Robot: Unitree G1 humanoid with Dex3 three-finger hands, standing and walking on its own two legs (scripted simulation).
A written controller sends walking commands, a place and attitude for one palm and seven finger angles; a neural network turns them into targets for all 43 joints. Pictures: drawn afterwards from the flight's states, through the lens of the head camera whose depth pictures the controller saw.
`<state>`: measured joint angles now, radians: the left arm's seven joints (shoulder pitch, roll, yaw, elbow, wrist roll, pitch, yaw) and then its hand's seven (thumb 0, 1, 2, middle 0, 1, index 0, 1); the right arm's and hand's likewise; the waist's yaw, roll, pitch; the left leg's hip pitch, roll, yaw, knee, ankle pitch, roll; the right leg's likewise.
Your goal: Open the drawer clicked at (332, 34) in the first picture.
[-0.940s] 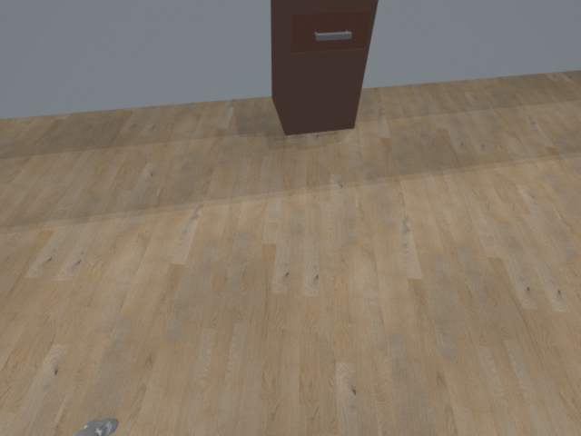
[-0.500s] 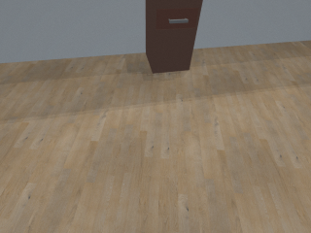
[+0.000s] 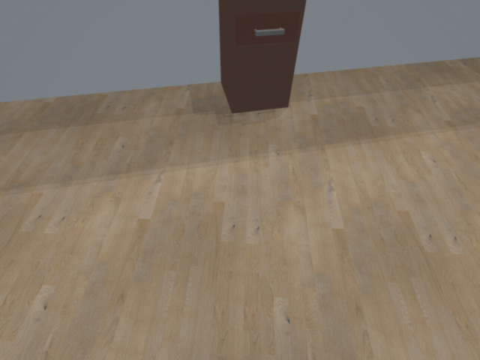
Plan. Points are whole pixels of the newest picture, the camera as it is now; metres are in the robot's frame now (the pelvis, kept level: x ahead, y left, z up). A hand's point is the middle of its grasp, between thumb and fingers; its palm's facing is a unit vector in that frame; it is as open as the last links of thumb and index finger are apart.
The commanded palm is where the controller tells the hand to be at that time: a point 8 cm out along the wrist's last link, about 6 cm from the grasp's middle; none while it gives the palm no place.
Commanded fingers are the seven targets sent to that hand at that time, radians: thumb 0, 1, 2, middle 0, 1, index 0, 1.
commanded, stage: look at it before walking up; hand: left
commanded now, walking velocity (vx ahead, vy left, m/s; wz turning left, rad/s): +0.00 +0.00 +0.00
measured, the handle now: (269, 30) +1.88 -0.08 -0.20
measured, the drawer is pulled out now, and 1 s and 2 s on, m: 0.00 0.00 0.00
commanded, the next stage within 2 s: walk to a spot facing it in 0.50 s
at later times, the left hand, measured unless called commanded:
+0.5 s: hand out of the picture +0.08 +0.24 -0.16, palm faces -0.04 -0.94 -0.33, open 7.4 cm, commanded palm none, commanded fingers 0.00 0.90 0.90 -0.20 -0.30 -0.20 -0.30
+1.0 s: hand out of the picture +0.10 +0.15 -0.18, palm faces -0.13 -0.96 -0.24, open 7.4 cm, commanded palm none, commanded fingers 0.00 0.90 0.90 -0.20 -0.30 -0.20 -0.30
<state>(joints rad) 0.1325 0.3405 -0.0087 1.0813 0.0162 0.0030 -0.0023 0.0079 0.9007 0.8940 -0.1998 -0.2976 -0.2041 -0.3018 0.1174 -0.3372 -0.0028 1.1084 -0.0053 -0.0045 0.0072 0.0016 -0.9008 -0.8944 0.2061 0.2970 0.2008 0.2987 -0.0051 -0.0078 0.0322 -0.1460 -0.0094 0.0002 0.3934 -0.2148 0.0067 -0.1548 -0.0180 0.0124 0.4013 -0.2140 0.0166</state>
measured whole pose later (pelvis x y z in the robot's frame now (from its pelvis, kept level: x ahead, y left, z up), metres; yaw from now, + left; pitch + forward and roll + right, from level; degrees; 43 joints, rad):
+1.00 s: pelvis +0.06 -0.05 -0.03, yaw -10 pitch -2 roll +0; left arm 0.31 0.20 0.04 1.02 0.03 -0.02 -0.04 0.01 0.90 0.89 -0.20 -0.30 -0.20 -0.30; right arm 0.29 -0.25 -0.04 1.09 -0.02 0.01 0.01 0.00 -0.90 -0.89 0.21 0.30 0.20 0.30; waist 0.01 0.04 0.06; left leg -0.21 0.11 0.10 0.84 -0.50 -0.03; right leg -0.30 0.00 -0.10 0.68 -0.33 -0.05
